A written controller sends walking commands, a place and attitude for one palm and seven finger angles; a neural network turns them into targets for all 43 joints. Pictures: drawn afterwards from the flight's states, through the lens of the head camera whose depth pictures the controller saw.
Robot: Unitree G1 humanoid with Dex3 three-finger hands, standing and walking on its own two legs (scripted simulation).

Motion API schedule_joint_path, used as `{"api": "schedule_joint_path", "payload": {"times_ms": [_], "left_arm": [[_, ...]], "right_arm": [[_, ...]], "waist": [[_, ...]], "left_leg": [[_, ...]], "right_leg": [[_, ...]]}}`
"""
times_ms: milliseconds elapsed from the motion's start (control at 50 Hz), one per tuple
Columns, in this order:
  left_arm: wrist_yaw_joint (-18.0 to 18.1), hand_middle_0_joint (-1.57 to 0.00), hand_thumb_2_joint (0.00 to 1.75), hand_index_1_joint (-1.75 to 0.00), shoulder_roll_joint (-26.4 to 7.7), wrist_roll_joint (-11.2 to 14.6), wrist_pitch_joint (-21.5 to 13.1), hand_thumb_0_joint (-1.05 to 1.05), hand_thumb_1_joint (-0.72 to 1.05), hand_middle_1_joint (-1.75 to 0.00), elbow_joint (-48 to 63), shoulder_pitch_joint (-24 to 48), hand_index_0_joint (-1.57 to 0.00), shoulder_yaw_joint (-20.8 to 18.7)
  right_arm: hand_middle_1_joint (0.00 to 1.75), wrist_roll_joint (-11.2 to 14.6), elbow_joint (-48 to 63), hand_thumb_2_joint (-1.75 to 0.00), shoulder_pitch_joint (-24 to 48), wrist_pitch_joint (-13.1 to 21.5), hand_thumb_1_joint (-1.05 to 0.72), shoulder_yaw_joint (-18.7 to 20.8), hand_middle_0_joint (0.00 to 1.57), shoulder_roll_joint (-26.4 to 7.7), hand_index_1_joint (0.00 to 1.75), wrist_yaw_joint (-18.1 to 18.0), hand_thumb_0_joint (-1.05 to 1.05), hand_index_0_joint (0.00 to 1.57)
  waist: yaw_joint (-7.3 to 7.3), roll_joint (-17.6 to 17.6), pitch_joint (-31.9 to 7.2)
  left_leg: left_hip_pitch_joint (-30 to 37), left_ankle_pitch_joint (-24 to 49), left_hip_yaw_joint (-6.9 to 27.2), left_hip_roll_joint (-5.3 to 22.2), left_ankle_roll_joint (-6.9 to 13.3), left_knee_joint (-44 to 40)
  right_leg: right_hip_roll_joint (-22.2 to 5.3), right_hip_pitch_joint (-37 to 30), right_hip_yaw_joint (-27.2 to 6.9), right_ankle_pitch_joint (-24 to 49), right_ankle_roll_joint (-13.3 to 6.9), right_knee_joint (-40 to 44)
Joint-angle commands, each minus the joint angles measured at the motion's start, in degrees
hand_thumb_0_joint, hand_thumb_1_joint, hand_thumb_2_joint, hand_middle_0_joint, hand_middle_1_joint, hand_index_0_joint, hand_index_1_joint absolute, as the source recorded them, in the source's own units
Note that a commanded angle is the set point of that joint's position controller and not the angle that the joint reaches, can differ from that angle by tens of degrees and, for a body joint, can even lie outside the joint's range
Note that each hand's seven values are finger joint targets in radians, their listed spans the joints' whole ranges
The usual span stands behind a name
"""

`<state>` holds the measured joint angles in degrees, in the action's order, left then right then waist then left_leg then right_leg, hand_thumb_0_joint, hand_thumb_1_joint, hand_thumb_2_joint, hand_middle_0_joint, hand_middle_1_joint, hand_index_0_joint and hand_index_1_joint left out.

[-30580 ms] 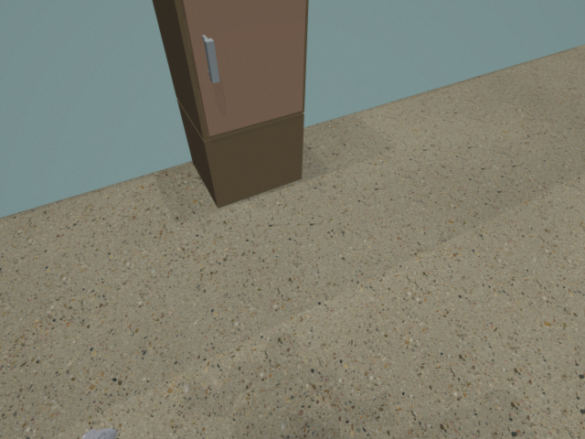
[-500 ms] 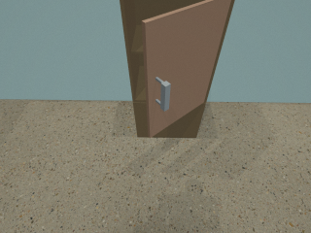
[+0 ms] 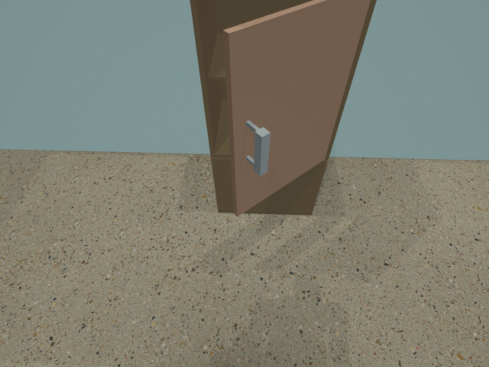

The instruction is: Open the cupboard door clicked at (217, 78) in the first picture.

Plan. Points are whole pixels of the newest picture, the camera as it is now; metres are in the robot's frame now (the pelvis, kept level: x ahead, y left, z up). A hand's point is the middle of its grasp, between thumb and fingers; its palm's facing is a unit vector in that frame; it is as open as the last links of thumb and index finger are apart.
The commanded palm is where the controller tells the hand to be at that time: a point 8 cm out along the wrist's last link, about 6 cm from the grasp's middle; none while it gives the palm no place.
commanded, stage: look to check the result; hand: left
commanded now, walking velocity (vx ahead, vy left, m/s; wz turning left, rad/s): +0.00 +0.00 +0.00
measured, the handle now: (255, 147) +0.61 +0.01 -0.04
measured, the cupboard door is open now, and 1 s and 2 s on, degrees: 40 40 40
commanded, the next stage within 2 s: walk to a spot facing it in 0.14 s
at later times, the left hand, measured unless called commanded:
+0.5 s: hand out of the picture +0.03 +0.18 -0.18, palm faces -0.02 -0.98 -0.21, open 7.4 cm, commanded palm none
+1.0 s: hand out of the picture +0.11 +0.15 -0.16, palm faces -0.29 -0.91 -0.29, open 7.4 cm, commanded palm none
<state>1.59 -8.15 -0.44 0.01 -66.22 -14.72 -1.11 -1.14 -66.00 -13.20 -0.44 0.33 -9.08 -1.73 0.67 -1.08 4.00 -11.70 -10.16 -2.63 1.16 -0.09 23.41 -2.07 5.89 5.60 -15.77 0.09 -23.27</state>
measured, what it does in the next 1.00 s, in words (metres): lifts its left foot, turning right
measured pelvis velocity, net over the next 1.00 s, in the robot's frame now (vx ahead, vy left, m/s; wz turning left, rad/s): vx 0.00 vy -0.03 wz -0.39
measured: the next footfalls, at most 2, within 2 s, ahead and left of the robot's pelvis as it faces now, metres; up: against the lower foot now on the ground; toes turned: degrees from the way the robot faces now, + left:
left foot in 1.16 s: +0.12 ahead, +0.10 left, +0.00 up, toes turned -30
right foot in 1.48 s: -0.04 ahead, -0.15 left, +0.00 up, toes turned -42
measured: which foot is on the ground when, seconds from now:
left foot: down 0.00-0.70, up 0.72-1.00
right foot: down 0.00-1.00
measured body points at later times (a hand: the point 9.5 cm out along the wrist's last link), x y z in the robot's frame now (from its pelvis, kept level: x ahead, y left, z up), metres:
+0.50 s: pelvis +0.01 -0.01 -0.01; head +0.04 -0.01 +0.44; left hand +0.03 +0.23 -0.16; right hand +0.02 -0.24 -0.17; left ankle +0.03 +0.12 -0.74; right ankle -0.03 -0.11 -0.74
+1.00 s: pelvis +0.00 -0.03 +0.00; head +0.05 -0.07 +0.44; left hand +0.12 +0.20 -0.14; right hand +0.04 -0.31 -0.15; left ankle +0.04 +0.13 -0.68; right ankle -0.03 -0.10 -0.74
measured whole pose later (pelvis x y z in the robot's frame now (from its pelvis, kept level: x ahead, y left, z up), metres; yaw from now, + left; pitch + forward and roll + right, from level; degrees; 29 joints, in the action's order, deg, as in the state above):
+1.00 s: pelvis +0.00 -0.03 +0.00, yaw -22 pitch +1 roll +2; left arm 0.9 -10.9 -1.5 2.2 -54.3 -14.0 -4.5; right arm -0.3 -52.1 -2.5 -3.0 3.5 -12.5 -2.0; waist -1.8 -0.5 6.4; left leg -25.9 -24.8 0.7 1.3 -3.6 56.2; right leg 5.0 13.9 -7.9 -14.3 -4.0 -27.9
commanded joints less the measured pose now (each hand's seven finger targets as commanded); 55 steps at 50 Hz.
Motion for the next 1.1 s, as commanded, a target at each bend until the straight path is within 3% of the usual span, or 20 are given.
{"api": "schedule_joint_path", "payload": {"times_ms": [0,240,360,420,500,540,560,580,600,640,660,680,700,720,740,780,820,960,1020,1080], "left_arm": [[0.4,-0.2,0.9,-0.3,-6.9,0.0,-1.0,0.0,0.9,-0.3,1.4,-3.6,-0.2,-1.0],[0.4,-0.2,0.9,-0.3,-7.3,0.1,-1.1,0.0,0.9,-0.3,1.3,-3.0,-0.2,-0.9],[0.1,-0.2,0.9,-0.3,-9.2,-0.4,0.6,0.0,0.9,-0.3,4.1,-1.8,-0.2,-3.3],[-0.4,-0.2,0.9,-0.3,-9.9,-0.6,1.5,0.0,0.9,-0.3,6.6,-0.8,-0.2,-4.3],[-1.1,-0.2,0.9,-0.3,-9.2,-0.8,2.0,0.0,0.9,-0.3,9.5,1.0,-0.2,-4.8],[-1.6,-0.2,0.9,-0.3,-8.3,-0.9,2.4,0.0,0.9,-0.3,10.9,1.5,-0.2,-4.8],[-1.9,-0.2,0.9,-0.3,-7.9,-1.0,2.6,0.0,0.9,-0.3,11.8,2.4,-0.2,-4.7],[-2.1,-0.2,0.9,-0.3,-7.6,-1.0,2.7,0.0,0.9,-0.3,12.4,3.1,-0.2,-4.7],[-2.2,-0.2,0.9,-0.3,-7.3,-1.0,2.6,0.0,0.9,-0.3,12.7,2.6,-0.2,-4.6],[-2.5,-0.2,0.9,-0.3,-7.8,-0.9,2.1,0.0,0.9,-0.3,11.8,-1.5,-0.2,-5.0],[-2.2,-0.2,0.9,-0.3,-10.7,-1.2,1.7,0.0,0.9,-0.3,11.3,-4.3,-0.2,-5.6],[-1.3,-0.2,0.9,-0.3,-17.3,-1.8,1.1,0.0,0.9,-0.3,11.1,-5.1,-0.2,-6.7],[-0.8,-0.2,0.9,-0.3,-17.8,-0.9,1.1,0.0,0.9,-0.3,11.3,-6.8,-0.2,-6.8],[-0.3,-0.2,0.9,-0.3,-16.5,-1.0,1.1,0.0,0.9,-0.3,11.6,-4.5,-0.2,-6.8],[0.0,-0.2,0.9,-0.3,-14.8,-0.9,1.1,0.0,0.9,-0.3,12.4,-1.9,-0.2,-6.4],[0.2,-0.2,0.9,-0.3,-13.7,-0.7,0.7,0.0,0.9,-0.3,13.6,-1.3,-0.2,-5.9],[0.5,-0.2,0.9,-0.3,-13.8,-0.8,0.6,0.0,0.9,-0.3,14.2,-1.9,-0.2,-6.0],[-0.1,-0.2,0.9,-0.3,-15.0,-1.1,1.1,0.0,0.9,-0.3,15.6,-2.5,-0.2,-6.4],[-0.1,-0.2,0.9,-0.3,-15.6,-1.4,1.2,0.0,0.9,-0.3,16.5,-1.4,-0.2,-6.7],[-0.4,-0.2,0.9,-0.3,-15.1,-0.9,1.5,0.0,0.9,-0.3,17.5,2.4,-0.2,-6.6]], "right_arm": [[0.3,-0.1,1.5,-0.9,-3.3,0.5,-0.9,0.8,0.2,-5.6,0.3,-0.2,0.0,0.2],[0.3,-0.2,1.3,-0.9,-2.7,0.7,-0.9,0.6,0.2,-5.8,0.3,-0.3,0.0,0.2],[0.3,-0.2,3.0,-0.9,-3.2,-0.6,-0.9,2.6,0.2,-6.9,0.3,-1.1,0.0,0.2],[0.3,-0.3,5.3,-0.9,-2.1,-1.0,-0.9,3.6,0.2,-7.8,0.3,-1.4,0.0,0.2],[0.3,-0.5,7.7,-0.9,-1.9,-0.8,-0.9,4.4,0.2,-10.1,0.3,-1.5,0.0,0.2],[0.3,-0.7,8.8,-0.9,-2.1,-0.7,-0.9,5.0,0.2,-12.1,0.3,-1.5,0.0,0.2],[0.3,-0.9,9.2,-0.9,-2.3,-0.4,-0.9,5.2,0.2,-12.9,0.3,-1.4,0.0,0.2],[0.3,-1.1,9.9,-0.9,-1.9,-0.3,-0.9,5.3,0.2,-13.0,0.3,-1.3,0.0,0.2],[0.3,-1.1,10.6,-0.9,-0.8,-0.2,-0.9,5.2,0.2,-12.9,0.3,-1.2,0.0,0.2],[0.3,-1.0,12.2,-0.9,2.8,-0.4,-0.9,5.2,0.2,-13.4,0.3,-1.1,0.0,0.2],[0.3,-0.5,13.4,-0.9,4.7,-0.8,-0.9,5.2,0.2,-12.2,0.3,-0.9,0.0,0.2],[0.3,0.2,15.5,-0.9,4.9,-0.9,-0.9,4.6,0.2,-7.7,0.3,-0.5,0.0,0.2],[0.3,0.1,16.8,-0.9,7.1,-1.6,-0.9,4.7,0.2,-9.6,0.3,-0.5,0.0,0.2],[0.3,0.1,16.2,-0.9,8.6,-1.8,-0.9,4.9,0.2,-8.8,0.3,-0.6,0.0,0.2],[0.3,0.1,16.1,-0.9,8.1,-1.6,-0.9,4.7,0.2,-8.7,0.3,-0.5,0.0,0.2],[0.3,0.2,15.9,-0.9,8.2,-1.6,-0.9,4.3,0.2,-7.7,0.3,-0.3,0.0,0.2],[0.3,0.3,16.2,-0.9,8.3,-1.7,-0.9,4.2,0.2,-7.4,0.3,-0.4,0.0,0.2],[0.3,0.8,18.9,-0.9,11.3,-1.5,-0.9,4.1,0.2,-7.7,0.3,-0.5,0.0,0.2],[0.3,1.1,19.7,-0.9,10.8,-0.9,-0.9,4.0,0.2,-7.6,0.3,-0.6,0.0,0.2],[0.3,1.3,18.6,-0.9,4.7,-0.3,-0.9,3.9,0.2,-8.0,0.3,-0.9,0.0,0.2]], "waist": [[-0.26,0.9,-0.5],[-0.24,1.0,-0.8],[0.13,2.3,-1.1],[0.1,2.1,-0.9],[0.23,-3.6,-1.8],[0.13,-8.7,-2.0],[0.3,-12.1,-2.8],[0.26,-12.8,-3.0],[-0.67,-10.4,-3.9],[-3.58,-5.7,-4.8],[-5.16,2.1,-3.9],[-5.0,21.0,-4.1],[-6.8,18.1,-4.0],[-5.08,15.4,-2.1],[-3.6,12.2,-2.1],[-2.88,8.0,-5.0],[-2.8,6.5,-7.5],[-3.24,9.4,-5.1],[-2.92,8.0,-6.3],[0.33,8.2,-7.3]], "left_leg": [[2.7,7.8,4.2,4.5,1.3,-3.3],[3.1,10.2,4.1,4.7,1.1,-3.4],[2.3,7.6,-0.2,6.2,0.6,2.3],[1.5,4.2,-1.1,7.0,0.7,3.6],[2.8,1.7,2.4,11.5,2.7,0.7],[2.0,-1.1,6.7,17.0,5.8,-3.8],[2.2,0.6,7.9,20.0,7.7,-5.8],[2.0,3.1,7.5,21.4,8.9,-6.1],[1.6,5.5,6.1,21.6,8.9,-4.2],[-2.5,7.8,0.0,18.0,5.4,3.7],[-7.4,0.4,-3.8,12.5,1.7,12.8],[-19.3,-19.6,-9.4,3.2,-2.5,25.8],[-19.7,-25.6,-1.9,1.8,-2.4,36.6],[-22.4,-23.1,2.1,2.2,-2.2,41.6],[-24.1,-19.9,3.8,2.9,-2.5,43.2],[-22.9,-15.8,3.8,2.7,-3.3,42.7],[-21.2,-14.7,3.6,2.0,-3.7,39.9],[-18.0,-14.5,4.1,0.0,-3.4,31.0],[-14.0,-15.5,4.7,-0.7,-2.8,23.9],[-2.7,-7.3,4.8,-1.4,-2.2,9.2]], "right_leg": [[-4.8,3.3,-4.5,7.4,-1.9,5.8],[-5.1,1.9,-4.5,11.1,-1.9,5.8],[-5.2,4.8,-7.7,17.3,-3.0,1.2],[-4.7,7.9,-9.2,15.3,-3.4,-1.1],[-0.7,12.9,-8.6,9.5,-2.3,-7.4],[1.9,15.7,-6.0,-0.5,-1.4,-16.1],[2.2,16.8,-4.1,-9.4,-0.8,-21.6],[1.5,17.1,-3.8,-13.8,-0.7,-24.3],[0.6,15.3,-4.3,-14.0,-1.0,-23.3],[0.9,7.6,-3.1,-4.4,-0.9,-12.5],[-1.7,3.8,-9.2,7.2,-2.1,-2.0],[-15.6,-2.3,-29.2,19.9,-6.9,5.3],[-18.4,1.0,-33.0,24.4,-11.2,6.3],[-15.6,0.8,-32.1,28.2,-12.5,4.0],[-13.9,-1.2,-29.6,31.5,-13.3,1.5],[-11.0,-3.3,-25.8,36.8,-12.0,-0.4],[-10.0,-5.2,-25.4,38.0,-11.6,-1.0],[-8.2,-1.5,-29.8,31.7,-11.9,0.8],[-8.1,0.0,-32.7,31.2,-12.0,-0.3],[-4.7,6.8,-31.6,27.1,-8.2,-3.3]]}}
